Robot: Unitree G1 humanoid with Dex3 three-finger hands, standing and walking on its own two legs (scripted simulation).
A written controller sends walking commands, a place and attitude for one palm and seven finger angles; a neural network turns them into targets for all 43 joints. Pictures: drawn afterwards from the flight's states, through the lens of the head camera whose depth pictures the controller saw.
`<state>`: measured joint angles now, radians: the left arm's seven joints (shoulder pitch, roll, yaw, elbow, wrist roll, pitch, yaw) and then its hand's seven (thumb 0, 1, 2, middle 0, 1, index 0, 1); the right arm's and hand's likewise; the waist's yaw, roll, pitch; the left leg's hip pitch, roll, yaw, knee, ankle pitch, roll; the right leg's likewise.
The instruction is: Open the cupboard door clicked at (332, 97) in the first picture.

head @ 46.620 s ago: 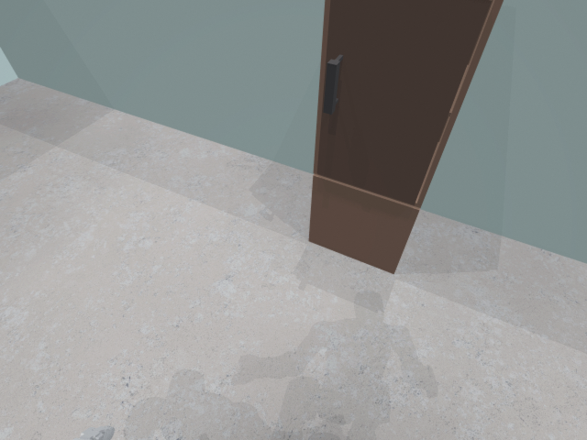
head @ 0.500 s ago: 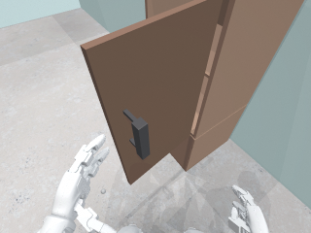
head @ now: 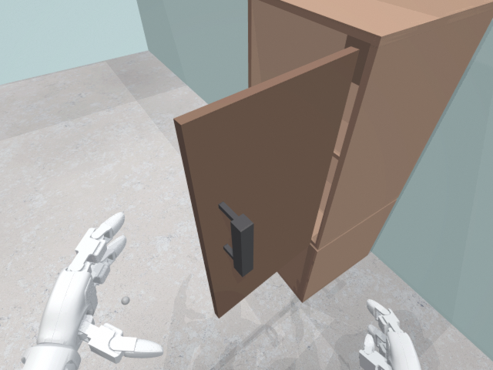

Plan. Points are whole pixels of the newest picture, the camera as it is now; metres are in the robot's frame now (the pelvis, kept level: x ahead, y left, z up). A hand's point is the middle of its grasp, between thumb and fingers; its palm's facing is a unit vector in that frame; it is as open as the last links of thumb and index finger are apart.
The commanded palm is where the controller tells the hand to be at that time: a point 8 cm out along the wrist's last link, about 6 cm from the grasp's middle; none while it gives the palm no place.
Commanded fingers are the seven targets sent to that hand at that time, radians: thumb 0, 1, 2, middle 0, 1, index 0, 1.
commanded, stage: draw the hand back to the body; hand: left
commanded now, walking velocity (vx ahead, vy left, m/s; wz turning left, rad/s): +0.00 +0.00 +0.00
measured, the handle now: (234, 239) +0.33 +0.06 +0.04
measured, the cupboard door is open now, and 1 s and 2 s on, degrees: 96 96 96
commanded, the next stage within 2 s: step back with the hand held close in 0.96 s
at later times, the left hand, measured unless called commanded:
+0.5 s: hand (48, 254) +0.20 +0.25 +0.18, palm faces +0.41 -0.82 -0.40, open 10.0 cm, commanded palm +0.15 +0.30 +0.20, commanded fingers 0.00 0.80 0.86 -0.20 -0.30 -0.20 -0.30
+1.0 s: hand (42, 250) +0.20 +0.25 +0.19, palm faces +0.45 -0.80 -0.39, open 7.5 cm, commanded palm +0.15 +0.29 +0.21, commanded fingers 0.00 0.90 0.90 -0.20 -0.30 -0.20 -0.30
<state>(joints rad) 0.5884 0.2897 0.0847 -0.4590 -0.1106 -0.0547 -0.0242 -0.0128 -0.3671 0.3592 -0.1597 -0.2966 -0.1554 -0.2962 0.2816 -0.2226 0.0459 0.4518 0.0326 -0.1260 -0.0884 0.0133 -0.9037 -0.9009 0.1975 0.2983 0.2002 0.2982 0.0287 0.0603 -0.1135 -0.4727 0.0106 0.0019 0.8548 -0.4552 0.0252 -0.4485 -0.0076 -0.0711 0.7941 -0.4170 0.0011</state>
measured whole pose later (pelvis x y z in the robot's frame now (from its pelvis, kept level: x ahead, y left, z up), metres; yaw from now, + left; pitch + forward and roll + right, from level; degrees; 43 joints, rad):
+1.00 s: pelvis +0.01 -0.01 +0.04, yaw -1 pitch -5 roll -1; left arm 0.47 0.33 0.33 -0.39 -0.06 -0.07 0.12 0.01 0.89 0.90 -0.21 -0.30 -0.21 -0.30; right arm 0.20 -0.23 0.01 0.66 0.00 -0.12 -0.07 0.01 -0.90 -0.90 0.20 0.30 0.20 0.30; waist 0.07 0.07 0.02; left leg -0.07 0.01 0.03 0.42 -0.26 0.01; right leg -0.06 0.01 -0.05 0.38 -0.23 -0.01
